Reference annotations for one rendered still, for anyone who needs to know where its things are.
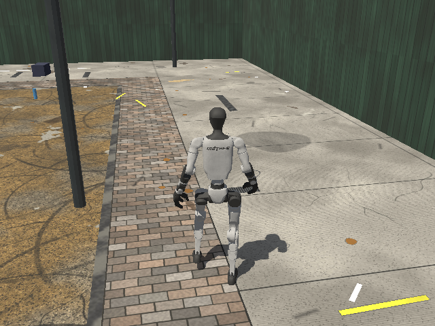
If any robot left shin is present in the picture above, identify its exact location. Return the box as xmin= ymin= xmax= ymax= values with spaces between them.
xmin=194 ymin=210 xmax=204 ymax=255

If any left robot thigh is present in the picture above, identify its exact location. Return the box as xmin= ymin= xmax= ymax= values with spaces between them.
xmin=194 ymin=188 xmax=209 ymax=222

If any right robot upper arm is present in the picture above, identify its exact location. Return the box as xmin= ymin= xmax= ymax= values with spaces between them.
xmin=232 ymin=137 xmax=251 ymax=173

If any robot left forearm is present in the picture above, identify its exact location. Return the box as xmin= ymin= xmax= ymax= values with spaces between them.
xmin=175 ymin=164 xmax=191 ymax=194

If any right robot hand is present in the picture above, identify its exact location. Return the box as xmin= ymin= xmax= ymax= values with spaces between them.
xmin=243 ymin=182 xmax=258 ymax=194

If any robot right forearm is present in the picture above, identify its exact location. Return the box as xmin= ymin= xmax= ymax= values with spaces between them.
xmin=245 ymin=163 xmax=257 ymax=185

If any left robot hand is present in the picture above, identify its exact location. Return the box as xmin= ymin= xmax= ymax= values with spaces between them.
xmin=173 ymin=191 xmax=189 ymax=209

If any left robot upper arm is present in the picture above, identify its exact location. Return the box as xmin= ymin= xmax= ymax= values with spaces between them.
xmin=185 ymin=137 xmax=204 ymax=175

